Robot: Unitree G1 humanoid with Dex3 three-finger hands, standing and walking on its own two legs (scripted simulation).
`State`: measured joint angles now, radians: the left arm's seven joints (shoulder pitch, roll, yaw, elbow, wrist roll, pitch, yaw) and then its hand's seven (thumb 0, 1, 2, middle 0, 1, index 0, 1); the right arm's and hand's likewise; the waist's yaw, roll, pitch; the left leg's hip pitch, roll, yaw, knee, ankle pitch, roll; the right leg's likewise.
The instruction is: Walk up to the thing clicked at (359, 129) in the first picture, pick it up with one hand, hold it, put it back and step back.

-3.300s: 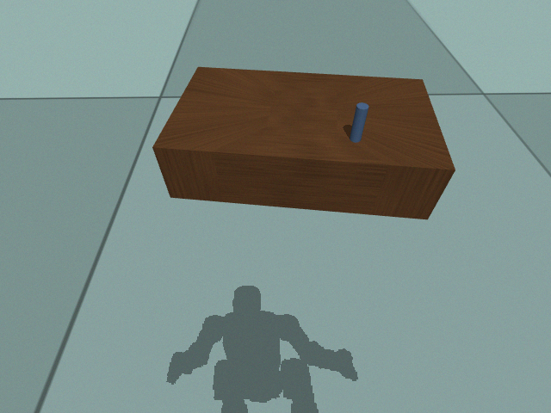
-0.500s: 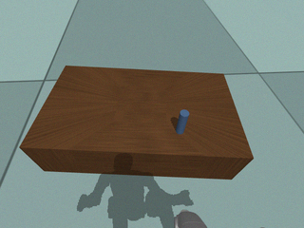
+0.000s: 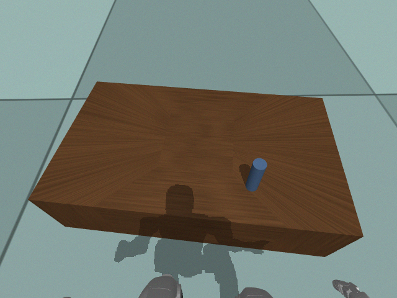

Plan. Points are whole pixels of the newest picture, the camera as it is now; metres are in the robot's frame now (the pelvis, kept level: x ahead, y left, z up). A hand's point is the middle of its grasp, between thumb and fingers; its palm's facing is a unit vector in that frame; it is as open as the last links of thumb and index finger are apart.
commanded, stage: walk up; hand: right
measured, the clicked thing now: (255, 175) +0.55 -0.19 -0.33
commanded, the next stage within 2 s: stand in 1.22 s
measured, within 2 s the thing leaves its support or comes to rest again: neither
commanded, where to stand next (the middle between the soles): +0.07 +0.01 m, yaw +0 degrees
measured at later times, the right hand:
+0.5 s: hand (325, 295) +0.14 -0.25 -0.12, palm faces -0.02 +0.95 -0.32, open 7.4 cm
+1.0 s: hand out of the picture +0.09 -0.26 -0.13, palm faces +0.01 +0.94 -0.33, open 7.4 cm
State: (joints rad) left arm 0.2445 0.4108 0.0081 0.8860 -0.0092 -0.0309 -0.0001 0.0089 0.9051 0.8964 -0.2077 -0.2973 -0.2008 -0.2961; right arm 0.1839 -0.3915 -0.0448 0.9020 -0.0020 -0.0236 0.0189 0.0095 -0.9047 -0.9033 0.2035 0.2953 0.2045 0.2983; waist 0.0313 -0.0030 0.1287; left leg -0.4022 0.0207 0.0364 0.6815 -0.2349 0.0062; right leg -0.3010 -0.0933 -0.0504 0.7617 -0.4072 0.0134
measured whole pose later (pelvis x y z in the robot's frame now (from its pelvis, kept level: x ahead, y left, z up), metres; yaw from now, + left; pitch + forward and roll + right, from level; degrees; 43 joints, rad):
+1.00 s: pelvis +0.03 +0.00 +0.03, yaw +0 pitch -2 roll +0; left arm 0.07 0.35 0.01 1.16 0.01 -0.01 -0.01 0.01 0.91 0.90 -0.21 -0.30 -0.20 -0.30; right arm 0.08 -0.34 -0.01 1.18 0.00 0.00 0.02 0.01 -0.90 -0.90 0.20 0.30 0.20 0.30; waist -0.02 0.00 0.06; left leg -0.20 0.03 0.04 0.35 -0.11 -0.01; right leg -0.07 -0.04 -0.03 0.32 -0.22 0.04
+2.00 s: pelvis +0.04 -0.01 +0.03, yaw -1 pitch -2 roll +0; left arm 0.12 0.36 0.00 1.12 0.01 -0.01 -0.01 0.01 0.91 0.90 -0.21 -0.30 -0.20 -0.30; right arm 0.08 -0.34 -0.01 1.16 0.00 -0.01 0.01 0.01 -0.90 -0.90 0.20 0.30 0.21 0.30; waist -0.01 -0.01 0.05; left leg -0.17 0.04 0.05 0.33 -0.13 -0.02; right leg -0.04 -0.04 -0.02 0.31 -0.24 0.03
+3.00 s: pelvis +0.05 -0.01 +0.03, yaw -1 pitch -2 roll +0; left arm 0.14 0.36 0.00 1.11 0.01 -0.01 -0.01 0.01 0.91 0.90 -0.21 -0.30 -0.20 -0.30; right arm 0.09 -0.34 -0.01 1.15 -0.01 0.00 0.01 0.01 -0.90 -0.90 0.20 0.30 0.21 0.30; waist 0.00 -0.01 0.05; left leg -0.16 0.04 0.05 0.33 -0.13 -0.02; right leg -0.03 -0.04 -0.01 0.30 -0.24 0.03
